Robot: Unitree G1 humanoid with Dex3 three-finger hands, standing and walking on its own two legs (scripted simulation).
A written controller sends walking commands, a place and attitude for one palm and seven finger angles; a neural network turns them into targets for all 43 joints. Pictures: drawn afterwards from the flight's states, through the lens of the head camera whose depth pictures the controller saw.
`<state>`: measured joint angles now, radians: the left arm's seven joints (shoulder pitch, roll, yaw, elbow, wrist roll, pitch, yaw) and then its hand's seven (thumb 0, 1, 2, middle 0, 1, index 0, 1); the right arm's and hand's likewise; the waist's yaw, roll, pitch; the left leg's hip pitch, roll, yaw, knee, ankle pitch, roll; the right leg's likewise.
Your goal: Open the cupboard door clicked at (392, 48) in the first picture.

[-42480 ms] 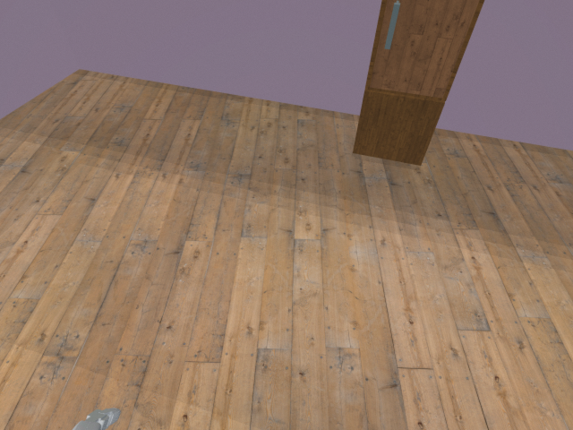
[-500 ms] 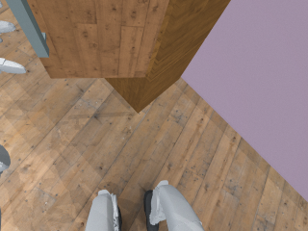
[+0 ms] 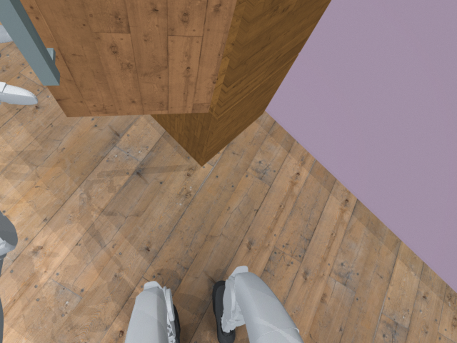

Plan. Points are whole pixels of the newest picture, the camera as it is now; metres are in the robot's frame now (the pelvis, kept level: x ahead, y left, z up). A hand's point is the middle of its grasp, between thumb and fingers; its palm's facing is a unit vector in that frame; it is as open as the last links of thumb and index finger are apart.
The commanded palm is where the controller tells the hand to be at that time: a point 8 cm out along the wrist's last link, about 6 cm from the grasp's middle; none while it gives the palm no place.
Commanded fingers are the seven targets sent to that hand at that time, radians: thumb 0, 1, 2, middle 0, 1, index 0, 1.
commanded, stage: slide the fingers in behind the handle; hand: left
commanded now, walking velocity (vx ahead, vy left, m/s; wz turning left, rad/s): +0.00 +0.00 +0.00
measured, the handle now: (28, 27) +0.59 +0.24 +0.06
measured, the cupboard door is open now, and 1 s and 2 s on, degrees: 53 53 54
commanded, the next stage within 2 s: close the thumb around the handle in 1.36 s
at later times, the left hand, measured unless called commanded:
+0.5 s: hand (27, 56) +0.54 +0.24 +0.06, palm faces +0.03 -1.00 +0.00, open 14.0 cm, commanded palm +0.53 +0.26 +0.05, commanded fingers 0.00 -0.50 0.30 -0.30 -1.20 -0.30 -1.20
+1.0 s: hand (48, 56) +0.54 +0.22 +0.05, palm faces +0.06 -1.00 +0.00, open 13.9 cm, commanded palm +0.53 +0.23 +0.05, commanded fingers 0.00 -0.50 0.30 -0.30 -1.20 -0.30 -1.20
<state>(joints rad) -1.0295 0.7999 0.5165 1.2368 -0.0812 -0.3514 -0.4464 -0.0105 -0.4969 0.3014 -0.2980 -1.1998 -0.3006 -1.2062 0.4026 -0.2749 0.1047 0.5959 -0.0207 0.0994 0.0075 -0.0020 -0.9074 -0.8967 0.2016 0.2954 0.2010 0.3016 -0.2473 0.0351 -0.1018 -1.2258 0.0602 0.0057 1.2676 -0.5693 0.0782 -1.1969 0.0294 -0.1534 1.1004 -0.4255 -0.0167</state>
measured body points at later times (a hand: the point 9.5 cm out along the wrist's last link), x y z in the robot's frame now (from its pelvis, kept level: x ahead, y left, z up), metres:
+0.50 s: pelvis +0.00 +0.00 +0.00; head +0.18 +0.05 +0.41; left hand +0.53 +0.30 +0.06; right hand -0.01 -0.26 -0.09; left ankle +0.00 +0.06 -0.63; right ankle +0.04 -0.12 -0.63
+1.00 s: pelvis +0.01 +0.00 +0.00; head +0.18 +0.04 +0.42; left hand +0.54 +0.27 +0.06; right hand -0.01 -0.26 -0.09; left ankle +0.00 +0.06 -0.63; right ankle +0.04 -0.12 -0.63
